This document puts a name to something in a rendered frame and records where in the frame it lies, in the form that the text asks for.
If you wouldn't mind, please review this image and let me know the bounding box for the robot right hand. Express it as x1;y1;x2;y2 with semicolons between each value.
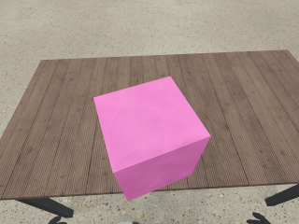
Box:
247;212;271;224

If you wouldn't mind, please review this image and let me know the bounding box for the robot left hand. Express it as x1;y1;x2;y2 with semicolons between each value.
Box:
49;215;67;224

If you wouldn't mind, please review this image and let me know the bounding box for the table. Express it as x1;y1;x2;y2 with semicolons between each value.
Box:
0;49;299;218

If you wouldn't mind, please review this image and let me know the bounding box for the carton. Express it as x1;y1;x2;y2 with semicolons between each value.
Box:
93;77;211;202

